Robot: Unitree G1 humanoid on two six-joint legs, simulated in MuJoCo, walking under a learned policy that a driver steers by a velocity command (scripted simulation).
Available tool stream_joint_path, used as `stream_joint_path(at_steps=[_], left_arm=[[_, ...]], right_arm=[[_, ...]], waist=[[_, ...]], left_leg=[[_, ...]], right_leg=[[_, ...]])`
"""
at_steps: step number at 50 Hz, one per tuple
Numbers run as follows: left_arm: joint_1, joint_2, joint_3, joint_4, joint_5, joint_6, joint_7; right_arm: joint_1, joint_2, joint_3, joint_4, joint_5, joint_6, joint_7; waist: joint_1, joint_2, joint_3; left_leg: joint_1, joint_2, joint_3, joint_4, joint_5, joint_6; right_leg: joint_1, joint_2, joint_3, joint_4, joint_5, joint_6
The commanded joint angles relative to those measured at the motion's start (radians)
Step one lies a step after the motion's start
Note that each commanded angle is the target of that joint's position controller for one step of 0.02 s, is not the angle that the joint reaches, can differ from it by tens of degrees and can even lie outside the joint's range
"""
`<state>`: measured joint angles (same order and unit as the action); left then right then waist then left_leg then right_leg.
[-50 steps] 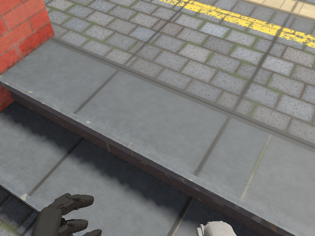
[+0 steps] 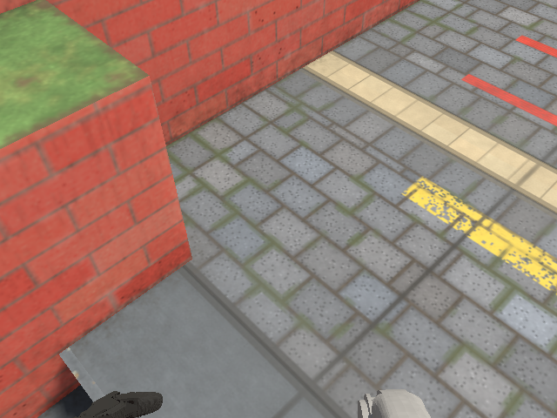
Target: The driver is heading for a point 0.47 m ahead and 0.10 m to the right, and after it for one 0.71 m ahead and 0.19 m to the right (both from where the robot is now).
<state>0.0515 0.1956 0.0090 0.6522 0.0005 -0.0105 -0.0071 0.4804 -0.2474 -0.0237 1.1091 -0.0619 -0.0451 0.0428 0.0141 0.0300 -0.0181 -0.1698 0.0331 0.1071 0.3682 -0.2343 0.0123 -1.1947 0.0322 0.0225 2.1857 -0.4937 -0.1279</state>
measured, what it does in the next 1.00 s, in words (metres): climbs, turning right: right foot 0.17 m higher, then left foot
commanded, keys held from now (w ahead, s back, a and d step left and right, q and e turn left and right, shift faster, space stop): e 0.58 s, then no key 0.42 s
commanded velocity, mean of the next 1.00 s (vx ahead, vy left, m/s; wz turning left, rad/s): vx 0.05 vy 0.00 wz -0.39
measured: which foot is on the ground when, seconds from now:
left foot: down 0.00-0.20, up 0.22-0.68, down 0.70-1.00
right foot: up 0.00-0.14, down 0.16-0.70, up 0.72-1.00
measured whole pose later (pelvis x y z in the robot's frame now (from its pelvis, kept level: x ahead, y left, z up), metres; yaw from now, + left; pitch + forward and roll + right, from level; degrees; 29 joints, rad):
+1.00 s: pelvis +0.25 -0.02 +0.15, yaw -25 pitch +0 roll -1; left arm 0.18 0.22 0.02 0.65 -0.01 0.03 0.04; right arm 0.18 -0.16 0.01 0.64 -0.01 0.00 -0.02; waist -0.02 -0.04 0.01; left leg -0.33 -0.03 -0.02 0.51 -0.18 0.04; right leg -0.31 -0.03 0.08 0.72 -0.41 0.09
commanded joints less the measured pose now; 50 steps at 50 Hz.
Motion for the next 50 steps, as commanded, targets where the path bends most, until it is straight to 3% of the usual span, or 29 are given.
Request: stream_joint_path(at_steps=[1, 3, 4, 5, 6, 8, 9, 10, 11, 12, 13, 14, 16, 17, 18, 20, 22, 25, 31, 34, 35, 36, 37, 38, 40, 43, 46, 48, 50], left_arm=[[-0.003, -0.034, -0.027, -0.126, -0.012, 0.053, 0.062], [0.024, -0.055, -0.039, -0.137, 0.003, 0.069, 0.063], [-0.038, 0.017, -0.075, -0.218, 0.0, 0.074, -0.064], [0.025, 0.033, -0.074, -0.181, 0.007, 0.099, -0.111], [0.1, 0.022, -0.08, -0.134, 0.008, 0.119, -0.118], [0.151, 0.076, -0.061, -0.084, -0.006, 0.106, -0.067], [0.24, 0.136, -0.04, -0.047, -0.013, 0.097, -0.032], [0.377, 0.195, -0.016, -0.003, -0.003, 0.072, 0.003], [0.341, 0.286, 0.013, -0.085, 0.064, 0.046, -0.007], [0.377, 0.287, 0.041, -0.021, 0.077, 0.01, -0.03], [0.337, 0.24, 0.028, 0.025, 0.06, -0.025, -0.061], [0.242, 0.15, 0.005, 0.083, 0.016, -0.06, -0.07], [0.141, 0.011, -0.031, 0.129, 0.002, -0.104, -0.067], [0.153, 0.066, 0.003, 0.055, -0.017, -0.064, -0.032], [0.15, 0.076, 0.007, 0.063, -0.011, -0.044, -0.013], [0.143, 0.164, 0.04, 0.029, -0.017, -0.007, 0.016], [0.182, 0.162, 0.049, -0.013, -0.018, 0.031, 0.06], [0.185, 0.197, 0.062, -0.065, -0.016, 0.035, 0.092], [0.199, 0.159, 0.068, -0.112, -0.012, 0.061, 0.07], [0.18, 0.12, 0.057, -0.121, -0.019, 0.055, 0.052], [0.246, 0.079, 0.043, -0.117, 0.003, 0.049, 0.041], [0.278, 0.124, 0.051, -0.114, -0.004, 0.036, 0.04], [0.259, 0.203, 0.073, -0.105, 0.003, 0.021, 0.041], [0.19, 0.246, 0.086, -0.096, -0.009, 0.02, 0.042], [0.15, 0.186, 0.072, -0.093, -0.005, 0.04, 0.048], [0.142, 0.099, 0.041, -0.1, -0.011, 0.044, 0.044], [0.106, 0.057, 0.022, -0.096, -0.004, 0.032, 0.045], [0.12, 0.082, 0.031, -0.076, -0.008, 0.028, 0.045], [0.158, 0.094, 0.036, -0.041, -0.01, 0.022, 0.044]], right_arm=[[-0.221, -0.062, 0.028, -0.141, 0.043, -0.076, -0.042], [-0.174, -0.145, 0.007, -0.137, 0.076, -0.081, -0.053], [-0.232, -0.308, -0.052, -0.203, -0.044, -0.091, 0.018], [-0.227, -0.385, -0.094, -0.212, -0.061, -0.082, 0.051], [-0.211, -0.348, -0.097, -0.228, -0.077, -0.063, 0.064], [-0.083, -0.269, -0.101, -0.276, -0.052, -0.036, 0.034], [-0.021, -0.192, -0.096, -0.309, -0.059, -0.022, 0.021], [-0.039, -0.102, -0.069, -0.403, -0.105, -0.017, 0.027], [-0.177, -0.228, -0.123, -0.431, -0.029, 0.009, 0.038], [-0.223, -0.146, -0.107, -0.457, 0.031, 0.016, -0.001], [-0.27, -0.105, -0.079, -0.486, 0.031, 0.014, -0.025], [-0.254, -0.061, -0.048, -0.503, -0.011, 0.007, -0.041], [-0.247, 0.005, -0.002, -0.515, -0.01, -0.012, -0.062], [-0.251, 0.0, 0.008, -0.522, 0.046, -0.016, -0.057], [-0.249, -0.002, 0.013, -0.53, 0.049, -0.016, -0.051], [-0.281, -0.035, 0.012, -0.572, 0.058, -0.005, -0.068], [-0.407, -0.013, 0.03, -0.625, 0.06, 0.008, -0.096], [-0.432, -0.038, 0.021, -0.625, 0.056, 0.016, -0.11], [-0.453, -0.056, 0.002, -0.605, 0.071, -0.005, -0.083], [-0.399, -0.064, -0.02, -0.563, 0.068, -0.019, -0.064], [-0.415, -0.1, -0.024, -0.583, 0.044, -0.017, -0.066], [-0.399, -0.123, -0.031, -0.584, 0.01, -0.004, -0.071], [-0.36, -0.091, -0.031, -0.581, 0.012, -0.004, -0.074], [-0.353, -0.061, -0.024, -0.588, 0.022, 0.001, -0.078], [-0.384, -0.055, -0.015, -0.595, 0.044, 0.014, -0.09], [-0.417, -0.008, 0.013, -0.585, 0.04, 0.023, -0.086], [-0.367, -0.024, 0.003, -0.549, 0.048, 0.031, -0.072], [-0.299, -0.074, -0.014, -0.523, 0.044, 0.039, -0.063], [-0.301, -0.073, -0.015, -0.517, 0.061, 0.042, -0.064]], waist=[[0.126, -0.021, 0.16], [0.125, 0.049, 0.057], [0.174, 0.145, -0.151], [0.15, 0.177, -0.175], [0.134, 0.142, -0.176], [0.044, 0.166, -0.213], [0.022, 0.059, -0.286], [0.046, -0.191, -0.524], [0.139, -0.264, -0.487], [0.142, -0.177, -0.294], [0.075, -0.159, -0.188], [-0.024, -0.157, -0.134], [-0.114, -0.054, -0.121], [-0.083, -0.023, -0.053], [-0.104, 0.022, -0.052], [-0.108, 0.007, -0.035], [-0.049, -0.003, -0.069], [-0.015, -0.117, -0.154], [0.04, -0.203, -0.1], [0.016, -0.164, -0.098], [0.054, 0.021, -0.136], [0.066, 0.27, -0.088], [0.025, 0.256, -0.107], [-0.012, 0.124, -0.093], [-0.005, 0.014, -0.074], [0.012, 0.076, -0.065], [-0.019, 0.146, -0.078], [-0.044, 0.183, -0.089], [-0.03, 0.16, -0.07]], left_leg=[[-0.487, 0.182, 0.083, -0.348, 0.517, 0.128], [-0.207, 0.144, 0.167, -0.311, 0.876, 0.115], [-0.16, 0.225, 0.052, -0.249, 1.415, 0.238], [0.051, 0.31, 0.046, -0.191, 1.603, 0.291], [0.229, 0.369, 0.046, -0.134, 1.637, 0.302], [0.477, 0.329, 0.091, 0.042, 1.799, 0.276], [0.276, 0.277, 0.094, 0.263, 1.648, 0.187], [-0.126, 0.146, -0.013, 0.56, 0.723, 0.077], [-0.406, -0.099, -0.235, 1.066, -0.051, 0.021], [-0.648, -0.171, -0.482, 1.276, 0.006, 0.029], [-0.73, -0.163, -0.491, 1.256, 0.05, 0.028], [-0.736, -0.129, -0.401, 1.324, 0.047, 0.026], [-0.66, -0.051, -0.292, 1.235, -0.014, 0.03], [-0.566, -0.066, -0.161, 1.328, -0.112, 0.008], [-0.571, -0.052, -0.185, 1.281, -0.09, -0.002], [-0.591, -0.042, -0.167, 1.107, -0.117, -0.036], [-0.56, -0.062, -0.12, 0.814, -0.14, -0.075], [-0.515, -0.051, -0.195, 0.689, 0.018, -0.093], [-0.335, -0.073, -0.195, 0.355, -0.032, -0.072], [-0.093, -0.015, -0.202, 0.011, 0.21, -0.022], [0.046, 0.168, -0.378, 0.026, 0.458, 0.054], [0.055, 0.33, -0.582, -0.009, 0.648, 0.246], [0.028, 0.389, -0.703, -0.038, 0.569, 0.334], [0.026, 0.337, -0.625, -0.014, 0.472, 0.311], [-0.018, 0.248, -0.51, -0.009, 0.281, 0.228], [-0.078, 0.12, -0.34, -0.048, 0.176, 0.174], [-0.028, 0.077, -0.285, -0.036, 0.163, 0.171], [0.014, 0.113, -0.336, -0.014, 0.145, 0.202], [-0.005, 0.122, -0.359, 0.014, 0.093, 0.197]], right_leg=[[0.322, 0.008, -0.125, -0.307, 0.155, 0.079], [0.381, -0.049, -0.181, -0.561, 0.118, 0.051], [0.461, -0.01, -0.125, -0.797, 0.045, 0.051], [0.401, -0.008, -0.103, -0.878, 0.119, 0.058], [0.315, -0.006, -0.091, -0.947, 0.169, 0.061], [0.329, 0.133, -0.142, -1.172, 0.165, 0.01], [0.611, 0.117, 0.054, -1.179, 0.603, -0.094], [1.082, -0.059, 0.534, -1.458, 0.629, -0.313], [1.035, -0.194, 0.945, -1.775, 0.361, -0.335], [0.998, -0.216, 0.869, -1.768, 0.22, -0.184], [0.911, -0.169, 0.711, -1.725, 0.128, -0.114], [0.817, -0.109, 0.582, -1.669, 0.22, -0.114], [0.643, -0.022, 0.384, -1.669, 0.338, -0.097], [0.663, -0.037, 0.401, -1.73, 0.524, -0.079], [0.648, -0.014, 0.381, -1.719, 0.549, -0.058], [0.714, 0.0, 0.377, -1.761, 0.588, -0.05], [0.799, -0.008, 0.382, -1.81, 0.567, -0.019], [0.898, -0.068, 0.455, -1.801, 0.452, -0.017], [0.957, -0.094, 0.506, -1.743, 0.507, -0.047], [0.958, -0.039, 0.469, -1.63, 0.465, -0.005], [0.854, 0.044, 0.358, -1.446, 0.12, 0.043], [0.678, 0.153, 0.19, -1.306, -0.169, 0.11], [0.631, 0.096, 0.149, -1.086, -0.199, 0.173], [0.603, 0.074, 0.144, -0.958, -0.138, 0.204], [0.586, 0.05, 0.152, -0.84, -0.044, 0.226], [0.665, 0.015, 0.089, -0.939, 0.076, 0.246], [0.786, -0.034, 0.02, -1.324, 0.052, 0.241], [0.845, -0.035, 0.012, -1.484, 0.027, 0.228], [0.922, -0.032, 0.0, -1.704, 0.19, 0.197]])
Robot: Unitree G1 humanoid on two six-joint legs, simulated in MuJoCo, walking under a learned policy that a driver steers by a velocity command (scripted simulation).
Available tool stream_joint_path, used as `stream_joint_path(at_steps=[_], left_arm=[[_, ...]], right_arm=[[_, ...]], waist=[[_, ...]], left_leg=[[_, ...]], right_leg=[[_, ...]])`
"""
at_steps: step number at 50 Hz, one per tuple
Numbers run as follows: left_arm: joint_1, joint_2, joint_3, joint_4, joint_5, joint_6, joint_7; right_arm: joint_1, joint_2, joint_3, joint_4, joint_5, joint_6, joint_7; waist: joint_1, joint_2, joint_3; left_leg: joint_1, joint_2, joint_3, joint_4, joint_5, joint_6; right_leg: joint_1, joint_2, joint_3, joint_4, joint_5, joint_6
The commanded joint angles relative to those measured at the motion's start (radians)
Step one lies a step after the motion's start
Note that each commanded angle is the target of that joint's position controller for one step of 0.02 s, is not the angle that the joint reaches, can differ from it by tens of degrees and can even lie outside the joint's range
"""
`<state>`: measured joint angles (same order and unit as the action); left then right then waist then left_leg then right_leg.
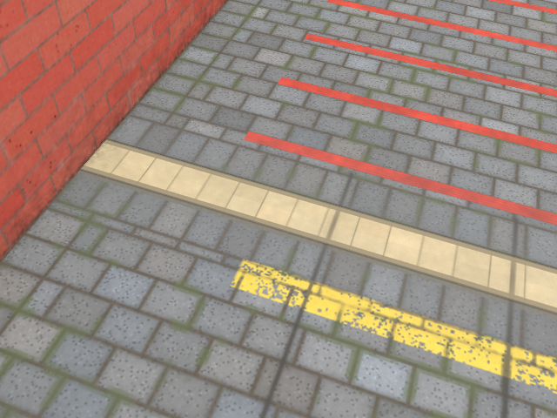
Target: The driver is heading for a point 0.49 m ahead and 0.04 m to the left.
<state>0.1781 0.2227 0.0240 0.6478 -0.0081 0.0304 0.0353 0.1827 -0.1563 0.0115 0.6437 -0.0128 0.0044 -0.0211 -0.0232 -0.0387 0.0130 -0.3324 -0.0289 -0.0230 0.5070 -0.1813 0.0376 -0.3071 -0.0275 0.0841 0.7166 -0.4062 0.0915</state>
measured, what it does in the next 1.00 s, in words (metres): steps on the spot: right foot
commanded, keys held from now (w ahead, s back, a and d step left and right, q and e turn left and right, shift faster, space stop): no key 1.00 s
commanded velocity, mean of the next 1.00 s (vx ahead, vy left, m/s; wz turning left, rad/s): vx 0.00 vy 0.00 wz -0.03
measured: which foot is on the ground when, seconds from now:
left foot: down 0.00-1.00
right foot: up 0.00-0.02, down 0.04-1.00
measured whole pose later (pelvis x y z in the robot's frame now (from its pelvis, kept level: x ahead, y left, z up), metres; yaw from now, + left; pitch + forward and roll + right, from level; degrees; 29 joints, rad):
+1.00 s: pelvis +0.02 -0.02 +0.00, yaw +1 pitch -1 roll -1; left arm 0.35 0.18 0.00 0.95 0.01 -0.02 0.04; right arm 0.23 -0.20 -0.01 0.95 0.00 0.01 -0.04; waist -0.01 0.00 0.01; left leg -0.29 0.00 -0.05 0.53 -0.22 -0.01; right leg -0.15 0.00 0.05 0.49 -0.32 0.02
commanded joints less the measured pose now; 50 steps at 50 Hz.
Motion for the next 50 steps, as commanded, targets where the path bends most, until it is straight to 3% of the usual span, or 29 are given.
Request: stream_joint_path(at_steps=[1, 2, 3, 4, 5, 6, 7, 11, 19, 32, 50], left_arm=[[0.034, 0.075, 0.021, -0.03, 0.007, -0.021, 0.002], [0.031, 0.101, 0.023, -0.042, 0.025, -0.024, 0.004], [0.03, 0.134, 0.028, -0.055, 0.032, -0.025, 0.006], [0.053, 0.14, 0.04, -0.021, 0.019, -0.028, -0.003], [0.058, 0.083, 0.029, -0.02, 0.016, -0.035, -0.012], [0.049, 0.054, 0.02, -0.01, 0.023, -0.041, -0.014], [0.029, 0.05, 0.017, -0.013, 0.025, -0.046, -0.014], [0.061, 0.056, 0.016, 0.009, 0.015, -0.064, -0.011], [0.107, 0.054, 0.01, 0.055, 0.014, -0.066, -0.005], [0.16, 0.048, 0.004, 0.143, 0.014, -0.061, 0.003], [0.239, 0.041, -0.012, 0.287, 0.014, -0.053, 0.011]], right_arm=[[0.022, -0.159, -0.049, -0.038, 0.022, -0.01, 0.001], [0.041, -0.153, -0.046, -0.026, 0.022, -0.021, 0.005], [0.036, -0.147, -0.045, -0.027, 0.01, -0.037, 0.011], [0.017, -0.116, -0.04, -0.032, 0.004, -0.046, 0.013], [-0.036, -0.123, -0.042, -0.03, -0.002, -0.048, 0.01], [-0.051, -0.111, -0.043, -0.029, 0.001, -0.046, 0.008], [-0.046, -0.101, -0.042, -0.02, 0.003, -0.041, 0.003], [-0.008, -0.106, -0.048, 0.009, 0.004, -0.036, 0.004], [0.017, -0.122, -0.054, 0.06, 0.007, -0.024, 0.0], [0.03, -0.137, -0.053, 0.14, 0.011, -0.014, -0.015], [0.062, -0.14, -0.04, 0.285, 0.015, -0.003, -0.018]], waist=[[0.008, 0.211, -0.084], [0.011, 0.168, -0.087], [-0.002, 0.093, -0.094], [-0.001, -0.065, -0.087], [0.03, -0.052, -0.065], [0.021, -0.074, -0.044], [0.011, -0.083, -0.019], [0.011, -0.027, -0.005], [0.016, 0.037, -0.005], [0.021, 0.044, -0.004], [0.018, 0.048, 0.02]], left_leg=[[0.11, 0.176, -0.235, -0.125, 0.011, 0.145], [0.037, 0.169, -0.232, -0.123, -0.052, 0.101], [-0.037, 0.132, -0.184, -0.09, -0.117, 0.061], [-0.033, 0.056, -0.074, -0.083, -0.163, 0.02], [0.021, 0.029, -0.034, -0.028, -0.138, -0.012], [0.049, 0.025, -0.021, -0.002, -0.107, -0.02], [0.064, 0.028, -0.024, 0.004, -0.084, -0.019], [0.087, 0.038, -0.037, 0.0, -0.038, -0.003], [0.108, 0.048, -0.041, 0.002, 0.028, -0.01], [0.119, 0.058, -0.047, -0.016, 0.069, -0.004], [0.125, 0.055, -0.044, -0.065, 0.067, 0.002]], right_leg=[[0.086, 0.023, -0.045, -0.299, 0.188, -0.047], [0.157, -0.019, 0.011, -0.285, 0.27, -0.077], [0.202, -0.067, 0.043, -0.233, 0.367, -0.108], [0.131, -0.051, 0.025, -0.219, 0.217, -0.145], [0.048, -0.037, 0.036, -0.266, 0.084, -0.154], [-0.004, -0.041, 0.046, -0.299, 0.028, -0.15], [-0.039, -0.036, 0.045, -0.31, 0.031, -0.142], [-0.04, -0.023, 0.031, -0.29, 0.095, -0.129], [-0.016, -0.004, 0.014, -0.279, 0.172, -0.134], [0.019, 0.018, -0.018, -0.297, 0.204, -0.125], [0.044, 0.021, -0.04, -0.331, 0.208, -0.115]])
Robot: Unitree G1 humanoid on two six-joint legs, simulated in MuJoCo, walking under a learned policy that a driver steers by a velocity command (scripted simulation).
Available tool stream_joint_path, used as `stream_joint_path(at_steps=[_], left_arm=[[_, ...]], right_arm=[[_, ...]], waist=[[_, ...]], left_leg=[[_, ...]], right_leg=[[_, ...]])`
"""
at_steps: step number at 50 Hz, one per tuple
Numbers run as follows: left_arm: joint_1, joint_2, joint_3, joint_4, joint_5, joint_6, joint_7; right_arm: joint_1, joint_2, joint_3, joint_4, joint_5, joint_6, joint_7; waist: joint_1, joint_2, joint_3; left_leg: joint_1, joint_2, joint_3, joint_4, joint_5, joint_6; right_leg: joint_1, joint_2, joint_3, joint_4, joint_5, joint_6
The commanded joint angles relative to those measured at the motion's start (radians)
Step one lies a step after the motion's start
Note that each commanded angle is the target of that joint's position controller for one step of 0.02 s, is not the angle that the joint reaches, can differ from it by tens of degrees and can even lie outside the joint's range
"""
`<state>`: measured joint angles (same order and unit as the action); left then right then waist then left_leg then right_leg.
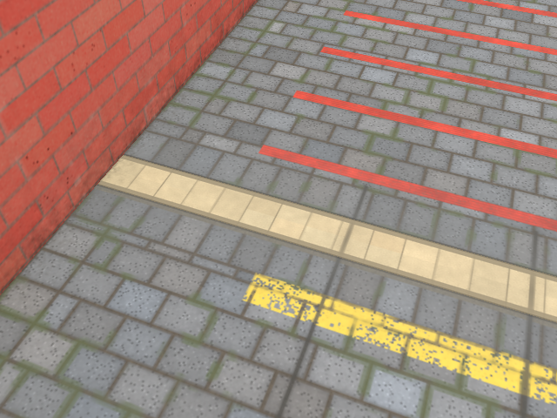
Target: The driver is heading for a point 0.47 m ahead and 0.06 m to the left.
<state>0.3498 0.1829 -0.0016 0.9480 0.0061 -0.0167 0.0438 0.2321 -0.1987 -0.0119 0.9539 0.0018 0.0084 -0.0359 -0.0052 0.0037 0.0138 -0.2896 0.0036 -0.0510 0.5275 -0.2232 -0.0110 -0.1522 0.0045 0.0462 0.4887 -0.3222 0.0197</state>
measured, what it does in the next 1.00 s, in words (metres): stands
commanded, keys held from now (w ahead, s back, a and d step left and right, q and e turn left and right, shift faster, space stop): no key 1.00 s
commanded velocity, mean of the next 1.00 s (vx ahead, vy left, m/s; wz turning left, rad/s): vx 0.00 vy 0.00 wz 0.00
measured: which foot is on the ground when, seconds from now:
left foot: down 0.00-1.00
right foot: down 0.00-1.00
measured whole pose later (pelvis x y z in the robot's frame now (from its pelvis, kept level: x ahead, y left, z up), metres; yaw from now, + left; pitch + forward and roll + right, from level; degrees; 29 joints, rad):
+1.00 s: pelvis +0.00 +0.00 +0.00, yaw +0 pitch +0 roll -1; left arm 0.42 0.14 -0.03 1.08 0.00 -0.01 0.04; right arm 0.28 -0.18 0.02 1.09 0.01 0.01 -0.04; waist 0.00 0.01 0.02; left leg -0.28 0.00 -0.05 0.47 -0.20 -0.01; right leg -0.13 0.00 0.03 0.43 -0.30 0.02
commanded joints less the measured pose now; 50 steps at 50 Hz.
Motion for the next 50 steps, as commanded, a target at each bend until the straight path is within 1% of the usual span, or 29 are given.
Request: stream_joint_path(at_steps=[1, 5, 10, 11, 21, 34, 50], left_arm=[[0.071, 0.079, 0.012, -0.006, 0.0, -0.006, 0.003], [0.083, 0.073, 0.007, 0.021, -0.001, -0.004, 0.003], [0.108, 0.067, 0.001, 0.053, -0.001, -0.004, 0.003], [0.106, 0.065, 0.0, 0.055, -0.002, -0.003, 0.003], [0.136, 0.053, -0.008, 0.092, -0.002, 0.0, 0.002], [0.164, 0.042, -0.012, 0.119, -0.003, 0.002, 0.002], [0.192, 0.032, -0.015, 0.134, -0.004, 0.004, 0.002]], right_arm=[[0.014, -0.097, -0.016, -0.019, 0.0, -0.007, -0.003], [0.019, -0.095, -0.012, 0.007, 0.001, -0.005, -0.003], [0.037, -0.092, -0.005, 0.038, 0.0, -0.004, -0.002], [0.033, -0.091, -0.005, 0.041, 0.001, -0.004, -0.002], [0.055, -0.083, 0.005, 0.078, 0.002, -0.002, -0.003], [0.082, -0.073, 0.013, 0.106, 0.002, -0.002, -0.004], [0.11, -0.066, 0.017, 0.121, 0.005, -0.005, -0.006]], waist=[[0.0, 0.006, 0.021], [-0.001, 0.003, 0.04], [-0.001, 0.002, 0.036], [-0.001, 0.001, 0.045], [-0.001, -0.002, 0.049], [0.001, -0.002, 0.058], [0.002, -0.002, 0.064]], left_leg=[[0.081, 0.022, -0.015, -0.088, 0.104, 0.051], [0.075, 0.02, -0.014, -0.1, 0.084, 0.049], [0.081, 0.017, -0.01, -0.111, 0.078, 0.048], [0.077, 0.017, -0.009, -0.109, 0.083, 0.047], [0.077, 0.015, -0.006, -0.118, 0.082, 0.045], [0.076, 0.013, -0.003, -0.126, 0.086, 0.042], [0.076, 0.013, 0.0, -0.128, 0.1, 0.039]], right_leg=[[-0.112, -0.01, -0.003, -0.105, 0.121, -0.043], [-0.117, -0.01, -0.005, -0.116, 0.107, -0.043], [-0.11, -0.01, -0.007, -0.13, 0.1, -0.044], [-0.114, -0.01, -0.008, -0.127, 0.107, -0.044], [-0.111, -0.01, -0.012, -0.14, 0.108, -0.044], [-0.11, -0.011, -0.015, -0.15, 0.11, -0.045], [-0.104, -0.011, -0.018, -0.155, 0.119, -0.044]])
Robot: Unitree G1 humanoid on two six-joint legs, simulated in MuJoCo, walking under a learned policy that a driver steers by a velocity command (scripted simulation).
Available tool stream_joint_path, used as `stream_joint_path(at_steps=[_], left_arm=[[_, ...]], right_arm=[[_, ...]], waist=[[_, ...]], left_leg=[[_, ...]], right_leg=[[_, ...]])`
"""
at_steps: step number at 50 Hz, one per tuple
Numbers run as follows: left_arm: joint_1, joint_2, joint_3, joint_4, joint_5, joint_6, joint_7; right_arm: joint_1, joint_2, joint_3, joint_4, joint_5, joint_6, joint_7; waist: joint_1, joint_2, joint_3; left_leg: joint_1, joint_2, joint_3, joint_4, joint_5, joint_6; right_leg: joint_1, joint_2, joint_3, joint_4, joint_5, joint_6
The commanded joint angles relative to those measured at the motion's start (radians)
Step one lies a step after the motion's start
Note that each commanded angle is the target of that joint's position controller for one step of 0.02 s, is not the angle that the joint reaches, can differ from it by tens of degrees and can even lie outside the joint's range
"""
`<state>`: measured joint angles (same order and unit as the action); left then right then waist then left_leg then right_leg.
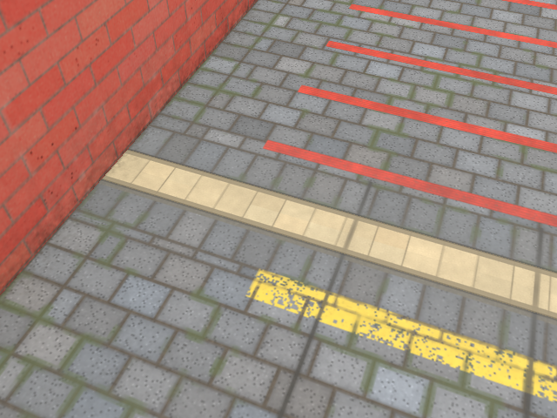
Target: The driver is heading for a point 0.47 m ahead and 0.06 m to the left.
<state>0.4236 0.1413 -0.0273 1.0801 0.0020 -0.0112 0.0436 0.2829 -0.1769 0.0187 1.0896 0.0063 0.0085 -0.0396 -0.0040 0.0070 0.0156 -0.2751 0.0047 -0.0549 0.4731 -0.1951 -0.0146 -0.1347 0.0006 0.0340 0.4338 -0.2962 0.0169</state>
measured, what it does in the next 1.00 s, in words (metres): walks ahead: right foot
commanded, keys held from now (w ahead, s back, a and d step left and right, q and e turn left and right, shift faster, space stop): no key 0.20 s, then w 0.58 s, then w+q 0.12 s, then no key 0.10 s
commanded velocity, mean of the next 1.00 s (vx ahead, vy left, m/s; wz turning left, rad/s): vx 0.27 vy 0.00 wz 0.04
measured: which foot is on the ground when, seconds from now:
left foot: down 0.00-0.86, up 0.88-1.00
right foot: down 0.00-0.44, up 0.46-0.80, down 0.82-1.00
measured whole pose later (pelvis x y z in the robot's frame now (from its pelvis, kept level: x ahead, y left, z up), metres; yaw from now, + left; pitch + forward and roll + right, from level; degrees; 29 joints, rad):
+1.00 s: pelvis +0.29 -0.03 +0.00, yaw +3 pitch +2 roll +0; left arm 0.24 0.21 0.06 0.96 0.00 -0.12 0.00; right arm 0.31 -0.25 -0.06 0.94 0.04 -0.08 -0.01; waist 0.02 0.04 -0.01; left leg -0.52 0.05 -0.04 1.24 -0.30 0.04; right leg -0.26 0.01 -0.13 0.42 -0.20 -0.05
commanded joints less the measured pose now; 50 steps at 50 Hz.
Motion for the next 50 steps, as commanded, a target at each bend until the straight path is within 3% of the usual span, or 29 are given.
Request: stream_joint_path(at_steps=[1, 11, 12, 13, 14, 16, 17, 18, 20, 21, 22, 23, 24, 25, 26, 29, 32, 34, 36, 38, 40, 41, 42, 43, 44, 45, 47, 49, 50], left_arm=[[0.119, 0.073, 0.011, 0.002, 0.0, -0.002, 0.002], [0.151, 0.057, 0.009, 0.015, -0.001, 0.0, 0.002], [0.103, 0.113, 0.035, -0.01, 0.005, 0.004, -0.089], [0.099, 0.182, 0.069, -0.021, 0.022, 0.008, -0.125], [0.134, 0.198, 0.086, -0.019, 0.039, 0.003, -0.134], [0.193, 0.182, 0.102, -0.009, 0.049, -0.027, -0.103], [0.135, 0.174, 0.1, -0.035, 0.046, -0.045, -0.078], [0.026, 0.157, 0.092, -0.085, 0.045, -0.062, -0.058], [-0.099, 0.174, 0.097, -0.14, 0.025, -0.061, -0.035], [-0.071, 0.175, 0.098, -0.128, 0.034, -0.046, -0.033], [-0.003, 0.135, 0.094, -0.109, 0.059, -0.042, -0.036], [-0.07, 0.054, 0.079, -0.164, 0.094, -0.058, -0.054], [-0.179, 0.076, 0.095, -0.206, 0.092, -0.097, -0.058], [-0.199, 0.11, 0.106, -0.203, 0.063, -0.126, -0.054], [-0.179, 0.14, 0.116, -0.184, 0.051, -0.137, -0.054], [-0.198, 0.037, 0.097, -0.206, 0.076, -0.102, -0.076], [-0.291, 0.04, 0.087, -0.24, 0.043, -0.082, -0.096], [-0.385, 0.027, 0.074, -0.27, 0.046, -0.073, -0.096], [-0.397, 0.054, 0.074, -0.278, 0.05, -0.066, -0.095], [-0.426, 0.087, 0.081, -0.292, 0.047, -0.075, -0.09], [-0.422, 0.121, 0.095, -0.295, 0.026, -0.086, -0.083], [-0.346, 0.162, 0.112, -0.281, 0.013, -0.093, -0.075], [0.016, 0.317, 0.171, -0.187, -0.067, -0.107, -0.044], [0.181, 0.407, 0.19, -0.14, -0.054, -0.099, -0.033], [0.147, 0.294, 0.157, -0.143, -0.035, -0.104, -0.031], [0.023, 0.222, 0.133, -0.159, -0.02, -0.105, -0.029], [-0.161, 0.112, 0.094, -0.172, -0.003, -0.112, -0.043], [-0.198, 0.077, 0.083, -0.147, 0.005, -0.122, -0.049], [-0.196, 0.091, 0.083, -0.134, 0.007, -0.122, -0.047]], right_arm=[[0.061, -0.087, -0.013, -0.014, 0.0, -0.005, -0.003], [0.089, -0.075, -0.011, 0.0, 0.0, -0.005, -0.004], [0.041, -0.1, -0.03, -0.048, -0.041, -0.017, 0.073], [0.033, -0.163, -0.059, -0.059, -0.044, -0.023, 0.103], [0.04, -0.162, -0.072, -0.066, -0.045, -0.032, 0.112], [-0.001, -0.098, -0.081, -0.099, -0.057, -0.062, 0.081], [-0.038, -0.065, -0.079, -0.131, -0.064, -0.082, 0.055], [-0.042, -0.044, -0.077, -0.154, -0.053, -0.101, 0.033], [0.011, -0.05, -0.086, -0.159, -0.034, -0.13, 0.024], [0.096, -0.054, -0.091, -0.133, -0.038, -0.141, 0.03], [0.206, -0.073, -0.1, -0.1, -0.048, -0.151, 0.036], [0.416, -0.111, -0.102, -0.053, -0.064, -0.159, 0.029], [0.51, -0.126, -0.086, -0.04, -0.084, -0.168, 0.03], [0.383, -0.112, -0.073, -0.062, -0.092, -0.175, 0.037], [0.26, -0.065, -0.056, -0.095, -0.091, -0.168, 0.044], [0.098, 0.032, -0.003, -0.175, -0.058, -0.153, 0.032], [0.101, -0.021, -0.002, -0.185, -0.057, -0.156, 0.03], [0.169, -0.087, -0.017, -0.149, -0.039, -0.156, 0.051], [0.211, -0.11, -0.029, -0.123, -0.039, -0.155, 0.073], [0.221, -0.107, -0.036, -0.114, -0.046, -0.143, 0.075], [0.192, -0.105, -0.036, -0.119, -0.055, -0.13, 0.071], [0.171, -0.109, -0.039, -0.127, -0.063, -0.132, 0.072], [0.157, -0.181, -0.066, -0.151, 0.02, -0.11, 0.033], [0.255, -0.025, -0.026, -0.151, 0.04, -0.118, 0.019], [0.235, -0.016, -0.031, -0.129, 0.049, -0.132, 0.021], [0.132, -0.061, -0.051, -0.163, 0.066, -0.139, 0.029], [0.015, -0.092, -0.075, -0.203, 0.038, -0.125, 0.026], [0.083, -0.066, -0.088, -0.191, 0.026, -0.09, 0.022], [0.107, -0.052, -0.09, -0.185, 0.03, -0.077, 0.021]], waist=[[0.001, -0.006, 0.063], [0.002, -0.005, 0.042], [-0.017, -0.025, 0.115], [0.006, -0.033, 0.176], [0.025, -0.05, 0.165], [0.066, -0.138, 0.139], [0.057, -0.168, 0.136], [0.02, -0.161, 0.12], [-0.038, -0.131, 0.104], [-0.062, -0.095, 0.081], [-0.075, -0.008, 0.055], [-0.149, 0.192, 0.02], [-0.202, 0.204, 0.072], [-0.132, 0.105, 0.127], [-0.072, 0.042, 0.103], [0.017, 0.029, 0.068], [0.001, 0.031, 0.053], [-0.027, 0.061, 0.059], [-0.032, 0.061, 0.079], [-0.031, 0.065, 0.061], [0.012, 0.071, 0.013], [0.056, 0.056, -0.049], [0.193, 0.054, -0.175], [0.186, -0.232, -0.353], [0.165, -0.209, -0.339], [0.128, -0.171, -0.179], [0.053, -0.079, -0.046], [-0.009, -0.098, -0.025], [-0.03, -0.09, -0.013]], left_leg=[[0.062, 0.012, 0.004, -0.073, 0.073, 0.043], [0.077, 0.001, 0.015, -0.074, -0.006, 0.042], [0.032, -0.001, 0.019, -0.165, -0.281, 0.007], [-0.016, -0.027, 0.034, -0.145, -0.428, 0.006], [-0.041, -0.032, 0.04, -0.111, -0.471, 0.014], [-0.131, -0.057, 0.101, 0.039, -0.311, 0.001], [-0.156, -0.04, 0.098, 0.089, -0.208, 0.012], [-0.061, -0.01, 0.075, 0.076, -0.147, 0.044], [0.147, -0.023, 0.106, -0.081, -0.04, 0.096], [0.278, -0.01, 0.091, -0.117, -0.02, 0.105], [0.396, 0.025, 0.033, -0.125, -0.077, 0.132], [0.563, 0.246, -0.386, -0.238, -0.228, 0.324], [0.612, 0.374, -0.634, -0.357, -0.31, 0.405], [0.526, 0.4, -0.547, -0.355, -0.324, 0.373], [0.43, 0.355, -0.409, -0.334, -0.271, 0.33], [0.192, 0.245, -0.171, -0.392, -0.07, 0.264], [0.061, 0.153, -0.004, -0.413, 0.103, 0.237], [0.019, 0.158, 0.009, -0.404, 0.195, 0.242], [0.159, 0.24, -0.048, -0.359, 0.264, 0.263], [0.271, 0.279, -0.069, -0.318, 0.317, 0.272], [0.225, 0.239, -0.037, -0.23, 0.495, 0.242], [0.148, 0.179, 0.006, -0.114, 0.577, 0.193], [-0.038, 0.082, 0.067, 0.231, 0.425, 0.106], [-0.375, -0.062, 0.113, 0.653, -0.063, 0.008], [-0.465, -0.051, -0.069, 0.868, -0.332, 0.021], [-0.536, 0.007, -0.088, 0.94, -0.247, 0.042], [-0.447, 0.08, -0.035, 0.877, -0.111, 0.058], [-0.319, 0.103, -0.021, 0.798, -0.077, 0.072], [-0.303, 0.094, -0.008, 0.777, -0.072, 0.069]], right_leg=[[-0.121, -0.007, -0.006, -0.1, 0.093, -0.041], [-0.109, 0.003, -0.017, -0.105, 0.017, -0.044], [-0.181, -0.008, 0.006, -0.203, -0.269, -0.038], [-0.2, -0.031, 0.035, -0.226, -0.387, -0.072], [-0.173, -0.068, 0.069, -0.237, -0.456, -0.109], [-0.032, -0.21, 0.205, -0.278, -0.487, -0.21], [-0.013, -0.28, 0.264, -0.288, -0.435, -0.242], [-0.083, -0.303, 0.267, -0.313, -0.359, -0.249], [-0.168, -0.244, 0.19, -0.29, -0.305, -0.248], [-0.213, -0.207, 0.145, -0.189, -0.278, -0.243], [-0.277, -0.141, 0.079, -0.019, -0.214, -0.222], [-0.542, 0.007, -0.015, 0.346, -0.204, -0.136], [-0.773, 0.047, 0.137, 0.627, -0.259, -0.133], [-0.852, 0.002, 0.194, 0.824, -0.162, -0.164], [-0.81, -0.033, 0.129, 0.927, -0.096, -0.176], [-0.665, -0.115, 0.036, 0.894, 0.061, -0.165], [-0.495, -0.118, -0.064, 0.546, 0.117, -0.085], [-0.381, -0.089, -0.099, 0.361, 0.079, -0.034], [-0.464, -0.087, -0.067, 0.243, 0.141, -0.052], [-0.47, -0.063, -0.08, 0.152, 0.181, -0.094], [-0.263, -0.012, -0.123, 0.08, 0.289, -0.143], [-0.067, 0.001, -0.116, 0.109, 0.311, -0.177], [0.28, -0.144, 0.058, 0.164, 0.391, -0.196], [0.609, -0.394, 0.468, 0.004, 0.238, -0.326], [0.529, -0.42, 0.64, -0.11, 0.128, -0.311], [0.354, -0.402, 0.483, -0.137, 0.084, -0.262], [0.069, -0.324, 0.208, -0.202, 0.326, -0.22], [-0.051, -0.243, 0.045, -0.227, 0.466, -0.19], [-0.084, -0.234, 0.003, -0.23, 0.563, -0.196]])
